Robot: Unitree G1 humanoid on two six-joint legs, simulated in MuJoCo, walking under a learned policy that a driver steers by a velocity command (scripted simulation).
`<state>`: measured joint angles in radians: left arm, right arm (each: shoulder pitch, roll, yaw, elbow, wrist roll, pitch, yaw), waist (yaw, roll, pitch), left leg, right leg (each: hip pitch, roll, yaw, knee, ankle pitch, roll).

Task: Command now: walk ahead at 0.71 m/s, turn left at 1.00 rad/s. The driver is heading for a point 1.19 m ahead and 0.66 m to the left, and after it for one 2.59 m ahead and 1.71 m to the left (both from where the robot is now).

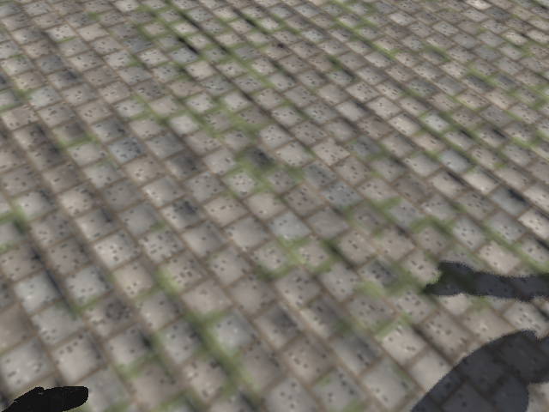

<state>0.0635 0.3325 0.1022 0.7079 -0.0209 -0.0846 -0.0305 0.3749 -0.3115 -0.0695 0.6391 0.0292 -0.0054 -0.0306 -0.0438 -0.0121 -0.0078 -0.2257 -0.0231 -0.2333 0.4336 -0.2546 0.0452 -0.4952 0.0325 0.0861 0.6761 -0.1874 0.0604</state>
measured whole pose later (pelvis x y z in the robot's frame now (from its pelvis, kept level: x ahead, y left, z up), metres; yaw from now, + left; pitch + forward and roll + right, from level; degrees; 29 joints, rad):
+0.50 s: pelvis +0.26 +0.03 -0.05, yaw +28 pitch +1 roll -1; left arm 0.49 0.28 0.05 0.89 0.02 -0.07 0.02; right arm 0.08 -0.29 -0.04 0.52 0.05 -0.02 0.07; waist 0.10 0.02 0.04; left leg -0.83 0.08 0.08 0.94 -0.05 0.08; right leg 0.27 -0.02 -0.28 0.23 -0.49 0.07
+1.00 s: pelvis +0.63 +0.28 -0.04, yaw +49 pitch +2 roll -1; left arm -0.01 0.27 0.01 0.58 -0.02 -0.13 -0.03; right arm 0.45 -0.26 -0.05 0.79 0.01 -0.07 -0.01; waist -0.11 -0.03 0.04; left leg 0.17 -0.08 -0.20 0.33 -0.50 0.11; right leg -0.60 -0.02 0.01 0.48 0.10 -0.02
